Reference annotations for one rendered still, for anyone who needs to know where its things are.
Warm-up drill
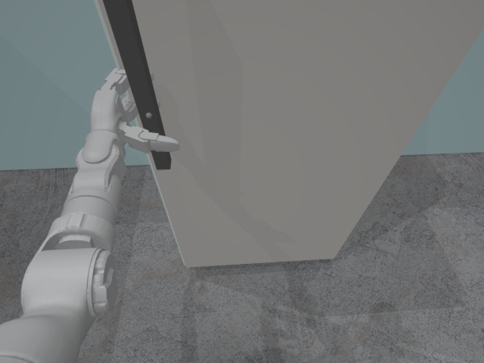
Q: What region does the robot left upper arm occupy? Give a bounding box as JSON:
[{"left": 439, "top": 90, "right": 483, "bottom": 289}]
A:
[{"left": 0, "top": 247, "right": 118, "bottom": 363}]

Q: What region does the robot left hand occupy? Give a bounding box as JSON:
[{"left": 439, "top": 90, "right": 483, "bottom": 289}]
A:
[{"left": 90, "top": 68, "right": 179, "bottom": 154}]

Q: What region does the left robot forearm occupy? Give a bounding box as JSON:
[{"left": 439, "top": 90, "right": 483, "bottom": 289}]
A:
[{"left": 20, "top": 130, "right": 126, "bottom": 313}]

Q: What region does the fridge door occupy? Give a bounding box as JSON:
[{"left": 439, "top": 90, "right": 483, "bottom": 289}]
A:
[{"left": 98, "top": 0, "right": 484, "bottom": 268}]

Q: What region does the handle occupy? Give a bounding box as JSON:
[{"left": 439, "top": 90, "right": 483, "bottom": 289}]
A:
[{"left": 103, "top": 0, "right": 172, "bottom": 170}]

